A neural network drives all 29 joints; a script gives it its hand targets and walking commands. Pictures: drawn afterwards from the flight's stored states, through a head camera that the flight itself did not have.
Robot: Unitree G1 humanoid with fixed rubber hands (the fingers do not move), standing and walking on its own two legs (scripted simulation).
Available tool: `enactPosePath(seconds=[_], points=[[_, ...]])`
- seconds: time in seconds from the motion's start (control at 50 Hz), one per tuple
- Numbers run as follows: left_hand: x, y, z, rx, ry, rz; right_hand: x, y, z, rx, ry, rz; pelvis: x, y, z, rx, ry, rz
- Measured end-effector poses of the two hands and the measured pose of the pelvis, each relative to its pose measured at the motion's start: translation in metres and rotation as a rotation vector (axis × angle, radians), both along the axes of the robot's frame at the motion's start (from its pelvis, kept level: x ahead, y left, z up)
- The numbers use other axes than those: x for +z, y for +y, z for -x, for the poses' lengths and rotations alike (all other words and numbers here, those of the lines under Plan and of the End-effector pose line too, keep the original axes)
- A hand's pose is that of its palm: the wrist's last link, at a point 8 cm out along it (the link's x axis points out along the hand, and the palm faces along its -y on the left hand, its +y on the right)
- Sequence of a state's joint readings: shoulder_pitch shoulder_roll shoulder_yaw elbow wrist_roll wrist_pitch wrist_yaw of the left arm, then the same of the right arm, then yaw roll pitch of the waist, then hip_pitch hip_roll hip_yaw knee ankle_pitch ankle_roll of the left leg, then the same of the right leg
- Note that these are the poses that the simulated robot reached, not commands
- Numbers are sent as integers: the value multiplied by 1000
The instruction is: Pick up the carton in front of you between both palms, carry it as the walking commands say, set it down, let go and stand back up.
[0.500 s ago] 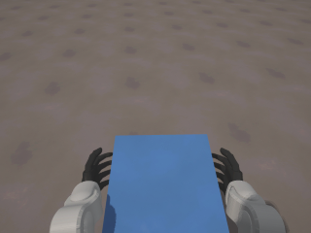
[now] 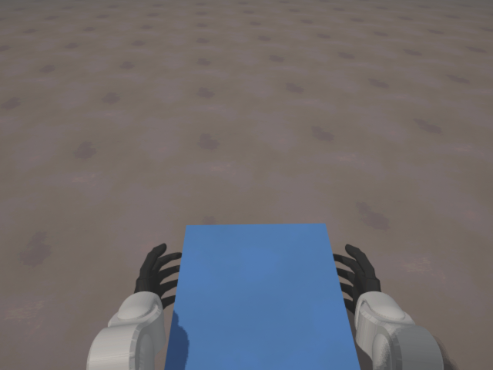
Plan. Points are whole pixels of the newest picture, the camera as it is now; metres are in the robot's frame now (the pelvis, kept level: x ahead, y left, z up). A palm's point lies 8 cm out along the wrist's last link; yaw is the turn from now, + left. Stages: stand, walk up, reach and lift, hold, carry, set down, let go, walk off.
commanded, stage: carry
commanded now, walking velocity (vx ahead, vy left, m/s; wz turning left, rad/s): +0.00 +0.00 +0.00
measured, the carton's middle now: (256, 322) +0.22 +0.00 +0.00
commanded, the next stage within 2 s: hold in 1.62 s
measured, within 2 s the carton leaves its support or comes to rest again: neither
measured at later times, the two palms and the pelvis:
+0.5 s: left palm (165, 304) +0.24 +0.14 +0.04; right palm (360, 308) +0.23 -0.16 +0.04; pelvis -0.04 -0.01 +0.00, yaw +0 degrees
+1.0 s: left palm (171, 298) +0.25 +0.13 +0.04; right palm (361, 301) +0.24 -0.16 +0.03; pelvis -0.04 -0.01 +0.00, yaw +0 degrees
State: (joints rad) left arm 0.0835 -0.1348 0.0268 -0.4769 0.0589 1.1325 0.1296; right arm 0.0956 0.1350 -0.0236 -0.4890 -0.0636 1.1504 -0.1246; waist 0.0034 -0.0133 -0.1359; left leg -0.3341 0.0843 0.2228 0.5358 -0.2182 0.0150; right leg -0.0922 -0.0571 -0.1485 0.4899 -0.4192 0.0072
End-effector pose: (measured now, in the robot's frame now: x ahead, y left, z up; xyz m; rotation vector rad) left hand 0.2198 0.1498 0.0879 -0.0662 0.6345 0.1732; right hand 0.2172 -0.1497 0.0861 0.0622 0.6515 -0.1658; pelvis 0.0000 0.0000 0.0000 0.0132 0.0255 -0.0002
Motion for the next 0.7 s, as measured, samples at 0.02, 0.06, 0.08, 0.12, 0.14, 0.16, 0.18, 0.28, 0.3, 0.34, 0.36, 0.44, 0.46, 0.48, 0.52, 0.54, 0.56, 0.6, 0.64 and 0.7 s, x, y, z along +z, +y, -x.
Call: enactPosePath(seconds=[0.02, 0.06, 0.08, 0.12, 0.14, 0.16, 0.18, 0.28, 0.3, 0.34, 0.36, 0.44, 0.46, 0.48, 0.52, 0.54, 0.56, 0.6, 0.64, 0.7], points=[[-2, 0, 2, -2, 7, -5, -2, 0, 2, 2, 7, 4, 0, 0, 2, 0, -2, 1], [-6, -1, 4, -5, 21, -13, -5, -1, 4, 6, 20, 13, 1, -1, 7, 0, -5, 2], [-8, -2, 5, -12, 26, -11, -7, -1, 5, 10, 26, 18, 1, -2, 9, 0, -6, 3], [-11, -2, 6, -16, 35, -16, -10, -1, 6, 20, 34, 21, 1, -3, 14, -1, -8, 4], [-12, -3, 6, -17, 37, -19, -11, -2, 6, 23, 36, 26, 2, -3, 16, -1, -9, 5], [-13, -3, 6, -19, 38, -22, -13, -2, 6, 25, 38, 30, 2, -3, 18, -2, -9, 6], [-15, -3, 6, -21, 39, -26, -14, -2, 6, 27, 39, 35, 2, -4, 20, -2, -9, 7], [-23, -5, 2, -37, 49, -48, -23, -4, 4, 36, 49, 58, 3, -5, 28, -3, -9, 10], [-25, -6, 1, -41, 51, -54, -25, -4, 3, 38, 51, 64, 3, -5, 29, -3, -8, 10], [-29, -6, -2, -49, 55, -65, -29, -5, 0, 42, 56, 73, 3, -5, 32, -3, -8, 11], [-31, -7, -4, -52, 57, -71, -31, -6, -2, 44, 58, 77, 3, -5, 33, -3, -7, 11], [-41, -9, -12, -68, 62, -87, -42, -7, -8, 52, 62, 90, 2, -6, 36, -5, -4, 12], [-44, -9, -13, -71, 62, -91, -45, -8, -9, 54, 62, 93, 2, -6, 37, -5, -3, 12], [-46, -10, -15, -74, 61, -94, -47, -8, -11, 55, 62, 94, 2, -6, 37, -4, -4, 12], [-51, -10, -19, -79, 58, -99, -52, -9, -15, 59, 59, 100, 2, -7, 38, -4, -3, 12], [-53, -11, -21, -80, 56, -99, -54, -9, -16, 60, 56, 102, 2, -7, 38, -4, -3, 13], [-55, -11, -23, -81, 52, -98, -56, -10, -18, 61, 53, 105, 2, -8, 38, -3, -2, 13], [-57, -12, -26, -80, 43, -96, -58, -11, -21, 62, 44, 108, 1, -8, 38, -3, 1, 12], [-58, -12, -29, -78, 30, -92, -58, -11, -24, 61, 31, 109, 1, -9, 38, -2, 4, 12], [-56, -13, -31, -72, 10, -87, -56, -12, -27, 59, 12, 105, 0, -10, 37, -2, 8, 11]])
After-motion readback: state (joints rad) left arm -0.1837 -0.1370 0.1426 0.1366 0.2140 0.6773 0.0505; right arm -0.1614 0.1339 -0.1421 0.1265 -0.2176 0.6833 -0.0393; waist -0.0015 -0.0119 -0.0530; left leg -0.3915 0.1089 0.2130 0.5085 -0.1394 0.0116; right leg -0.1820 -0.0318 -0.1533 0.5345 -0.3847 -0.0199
